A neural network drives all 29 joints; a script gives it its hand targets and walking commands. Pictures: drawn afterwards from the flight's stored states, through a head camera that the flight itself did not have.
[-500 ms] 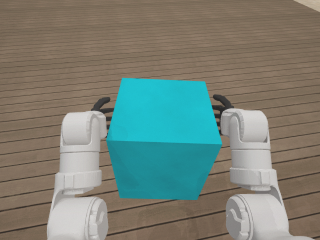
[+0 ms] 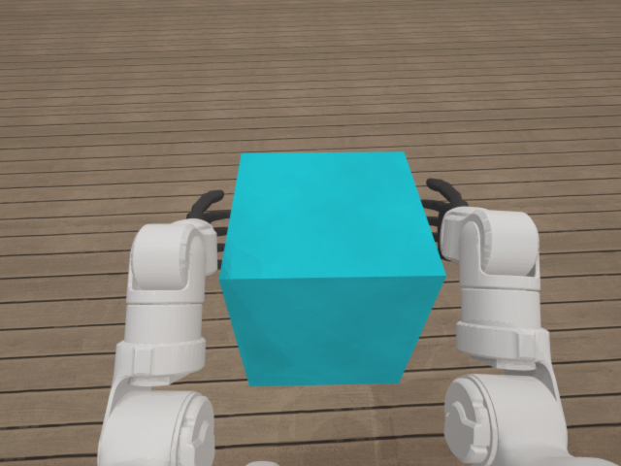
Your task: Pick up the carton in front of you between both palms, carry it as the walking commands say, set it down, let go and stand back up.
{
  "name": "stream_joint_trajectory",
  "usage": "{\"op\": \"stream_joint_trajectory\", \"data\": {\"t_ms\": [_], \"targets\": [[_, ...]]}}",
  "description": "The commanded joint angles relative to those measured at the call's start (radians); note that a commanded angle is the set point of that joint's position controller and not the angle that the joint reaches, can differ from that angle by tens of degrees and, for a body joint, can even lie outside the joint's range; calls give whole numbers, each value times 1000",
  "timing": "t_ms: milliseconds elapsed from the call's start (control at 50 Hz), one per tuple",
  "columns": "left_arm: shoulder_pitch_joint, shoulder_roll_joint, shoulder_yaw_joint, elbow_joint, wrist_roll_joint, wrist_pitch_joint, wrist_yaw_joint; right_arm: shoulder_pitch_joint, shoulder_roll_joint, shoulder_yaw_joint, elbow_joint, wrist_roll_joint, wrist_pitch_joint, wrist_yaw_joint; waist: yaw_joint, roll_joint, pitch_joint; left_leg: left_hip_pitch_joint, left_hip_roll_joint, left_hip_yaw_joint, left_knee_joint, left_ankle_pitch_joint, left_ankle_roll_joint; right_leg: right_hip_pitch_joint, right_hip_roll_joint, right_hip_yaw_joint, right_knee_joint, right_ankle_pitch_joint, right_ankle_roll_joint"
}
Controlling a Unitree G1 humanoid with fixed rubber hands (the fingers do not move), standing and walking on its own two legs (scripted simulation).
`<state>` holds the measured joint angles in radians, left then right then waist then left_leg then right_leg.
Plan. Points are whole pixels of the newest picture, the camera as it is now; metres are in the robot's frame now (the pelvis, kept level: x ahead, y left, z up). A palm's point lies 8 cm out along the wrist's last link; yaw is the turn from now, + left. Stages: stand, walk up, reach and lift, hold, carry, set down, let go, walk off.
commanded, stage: carry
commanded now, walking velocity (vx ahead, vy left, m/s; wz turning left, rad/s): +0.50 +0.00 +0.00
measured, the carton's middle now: (323, 273) +0.37 +0.02 +0.06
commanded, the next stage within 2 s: none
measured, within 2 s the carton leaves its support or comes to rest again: neither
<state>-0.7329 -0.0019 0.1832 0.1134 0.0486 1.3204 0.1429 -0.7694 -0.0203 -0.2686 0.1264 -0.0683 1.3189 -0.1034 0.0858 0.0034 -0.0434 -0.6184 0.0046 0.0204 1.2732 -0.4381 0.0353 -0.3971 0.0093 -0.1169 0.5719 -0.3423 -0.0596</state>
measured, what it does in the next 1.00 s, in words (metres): climbs: left foot, then right foot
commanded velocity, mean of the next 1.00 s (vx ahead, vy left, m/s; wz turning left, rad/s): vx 0.50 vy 0.00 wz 0.00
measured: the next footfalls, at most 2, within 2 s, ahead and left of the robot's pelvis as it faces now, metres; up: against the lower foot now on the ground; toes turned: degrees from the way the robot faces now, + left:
left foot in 0.24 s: +0.34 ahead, +0.13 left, +0.03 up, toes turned +5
right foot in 0.68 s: +0.55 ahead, -0.07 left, +0.03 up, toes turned -6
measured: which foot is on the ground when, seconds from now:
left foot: up 0.00-0.22, down 0.24-0.70, up 0.72-1.00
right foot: down 0.00-0.28, up 0.30-0.66, down 0.68-1.00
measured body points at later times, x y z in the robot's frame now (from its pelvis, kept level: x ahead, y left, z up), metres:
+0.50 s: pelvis +0.28 +0.05 +0.03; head +0.33 +0.06 +0.48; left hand +0.68 +0.17 +0.17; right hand +0.66 -0.13 +0.17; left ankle +0.29 +0.12 -0.70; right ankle +0.33 -0.08 -0.62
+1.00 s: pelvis +0.59 +0.01 +0.05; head +0.60 -0.01 +0.50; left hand +0.93 +0.17 +0.13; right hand +0.95 -0.13 +0.13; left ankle +0.70 +0.15 -0.65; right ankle +0.51 -0.07 -0.70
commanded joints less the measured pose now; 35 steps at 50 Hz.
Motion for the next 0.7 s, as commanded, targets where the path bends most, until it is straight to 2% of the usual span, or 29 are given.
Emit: {"op": "stream_joint_trajectory", "data": {"t_ms": [0,60,120,140,160,180,200,220,240,260,280,300,320,360,440,520,540,560,580,600,620,640,660,680], "targets": [[-936,-1097,-596,-322,-559,-40,-238,-682,1016,579,-160,347,-19,142,-3,-114,-444,-220,52,16,-203,80,-8,526,-267,330,-213,236,-179],[-867,-1049,-577,-266,-524,-16,-235,-645,970,576,-130,325,2,139,-2,-142,-406,-137,48,47,-419,171,-8,484,-248,250,-209,328,-156],[-776,-1020,-560,-134,-469,-2,-245,-587,949,577,-49,312,15,157,-11,-166,-379,25,-11,146,-605,219,11,427,-215,142,-152,530,-103],[-752,-1019,-557,-88,-454,-3,-249,-581,953,575,-14,311,14,167,-37,-169,-396,143,-53,187,-667,238,20,391,-202,96,-81,664,-78],[-738,-1025,-550,-44,-436,-6,-254,-552,961,568,38,309,9,177,-102,-126,-451,360,-92,210,-719,240,41,318,-164,29,101,773,-41],[-749,-1024,-544,-15,-423,-12,-257,-556,973,565,61,312,0,192,-174,-58,-498,631,21,57,-735,192,86,97,-140,14,323,607,6],[-764,-1050,-541,-12,-418,-20,-263,-586,958,564,71,327,-13,203,-172,269,-549,834,289,-429,-791,271,194,-188,-17,33,568,104,65],[-808,-1068,-540,-22,-423,-27,-262,-600,995,561,77,346,-24,212,-181,356,-552,921,331,-645,-862,452,283,-381,82,79,780,-187,68],[-833,-1093,-535,-39,-426,-35,-256,-650,1046,584,26,382,-34,220,-176,231,-541,909,330,-601,-837,514,282,-439,21,152,881,-178,48],[-864,-1122,-515,-96,-425,-46,-249,-723,1100,620,-56,427,-46,227,-167,114,-521,866,301,-495,-811,537,256,-448,-29,146,872,-139,29],[-899,-1118,-527,-134,-434,-51,-239,-794,1132,637,-117,459,-53,230,-152,51,-494,795,279,-428,-815,550,216,-434,-44,146,828,-101,34],[-908,-1104,-522,-172,-422,-58,-223,-893,1163,669,-204,517,-55,231,-134,6,-488,726,269,-350,-838,479,185,-395,-73,159,758,-57,35],[-907,-1090,-518,-215,-415,-58,-204,-946,1176,690,-264,557,-56,228,-118,22,-495,678,258,-320,-859,373,164,-351,-81,149,711,-50,35],[-856,-1057,-516,-244,-396,-48,-170,-919,1144,680,-303,580,-44,214,-115,78,-496,673,244,-270,-879,346,158,-347,-67,106,643,-29,28],[-763,-1007,-544,-263,-376,-20,-155,-738,1060,637,-266,520,-9,198,-151,139,-474,710,229,-174,-880,434,175,-314,-64,67,348,7,36],[-727,-971,-552,-175,-349,4,-182,-653,1006,627,-153,446,15,212,-164,160,-419,663,195,-63,-851,549,133,-168,-22,-12,55,154,33],[-725,-973,-554,-144,-350,5,-194,-644,1002,630,-122,434,16,218,-161,157,-409,648,184,-41,-824,594,117,-104,-1,-43,-14,184,30],[-721,-980,-555,-108,-353,3,-206,-643,1005,633,-91,427,14,224,-139,138,-418,620,169,-4,-746,688,94,4,31,-82,-94,224,27],[-719,-985,-552,-68,-353,0,-220,-622,1013,638,-53,418,10,228,-105,104,-454,539,144,43,-618,758,60,185,28,-84,-127,235,11],[-685,-989,-539,-21,-351,-7,-232,-635,1018,641,-24,413,5,233,-48,31,-484,348,127,51,-470,624,12,395,-76,46,-120,217,-27],[-675,-977,-514,8,-346,-17,-241,-652,1040,646,-1,414,0,237,-30,-206,-520,121,37,66,-279,305,-28,570,-274,366,-131,304,-91],[-683,-996,-502,25,-350,-26,-249,-672,1058,638,8,413,-8,239,-23,-334,-503,-95,-62,25,-107,-44,-27,681,-360,575,-194,401,-187],[-703,-1041,-501,9,-368,-35,-257,-694,1079,624,11,419,-18,240,-22,-239,-481,-173,-22,-10,-31,-77,-13,701,-363,570,-180,422,-195],[-737,-1075,-509,-6,-381,-43,-263,-716,1111,610,22,428,-27,238,-21,-141,-457,-213,5,-24,-19,-41,-13,691,-355,540,-177,460,-184]]}}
